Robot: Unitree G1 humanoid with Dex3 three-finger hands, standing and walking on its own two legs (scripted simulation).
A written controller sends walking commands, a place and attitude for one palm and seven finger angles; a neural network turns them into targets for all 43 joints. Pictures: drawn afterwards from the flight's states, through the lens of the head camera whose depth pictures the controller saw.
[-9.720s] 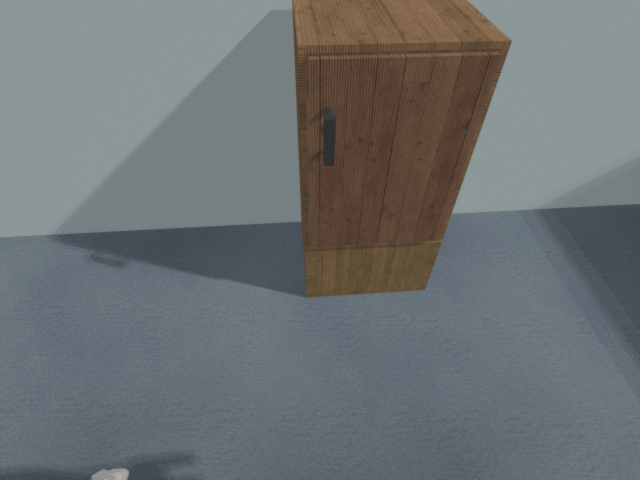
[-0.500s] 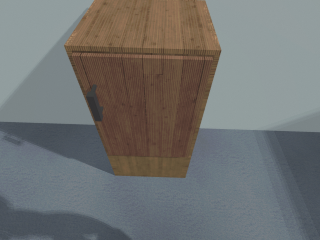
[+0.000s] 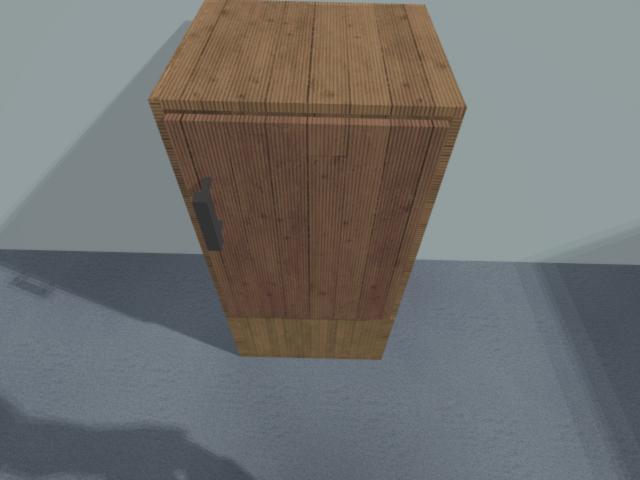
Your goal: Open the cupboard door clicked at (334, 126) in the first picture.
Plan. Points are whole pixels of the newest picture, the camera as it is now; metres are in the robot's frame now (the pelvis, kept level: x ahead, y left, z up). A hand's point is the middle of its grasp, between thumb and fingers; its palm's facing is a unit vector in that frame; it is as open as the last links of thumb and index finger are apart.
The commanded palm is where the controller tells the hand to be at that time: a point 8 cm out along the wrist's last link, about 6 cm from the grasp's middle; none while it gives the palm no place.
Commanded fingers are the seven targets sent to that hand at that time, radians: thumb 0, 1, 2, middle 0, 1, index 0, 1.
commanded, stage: come to a stop and stand still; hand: left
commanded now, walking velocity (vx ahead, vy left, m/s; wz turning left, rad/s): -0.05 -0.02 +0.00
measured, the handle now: (211, 214) +0.53 +0.23 -0.02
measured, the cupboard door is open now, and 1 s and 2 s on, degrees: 0 0 0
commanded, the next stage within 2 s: look again from close up in 0.80 s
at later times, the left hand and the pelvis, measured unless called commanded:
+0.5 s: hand out of the picture +0.01 +0.18 -0.16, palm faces +0.00 -0.98 -0.20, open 7.3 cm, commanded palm none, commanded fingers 0.00 0.90 0.90 -0.20 -0.30 -0.20 -0.30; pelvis -0.01 +0.01 +0.01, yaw +0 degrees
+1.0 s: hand out of the picture -0.03 +0.16 -0.17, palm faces +0.02 -0.99 -0.14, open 7.4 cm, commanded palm none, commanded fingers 0.00 0.90 0.90 -0.20 -0.30 -0.20 -0.30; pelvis -0.01 +0.01 +0.01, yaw +0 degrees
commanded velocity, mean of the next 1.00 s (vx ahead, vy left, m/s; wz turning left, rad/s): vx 0.00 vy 0.00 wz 0.00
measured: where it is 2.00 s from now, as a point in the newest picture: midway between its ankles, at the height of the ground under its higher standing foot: outside the picture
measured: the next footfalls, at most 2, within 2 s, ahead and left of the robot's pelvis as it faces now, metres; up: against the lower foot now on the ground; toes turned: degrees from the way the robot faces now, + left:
none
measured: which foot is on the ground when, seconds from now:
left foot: down 0.00-1.00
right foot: down 0.00-1.00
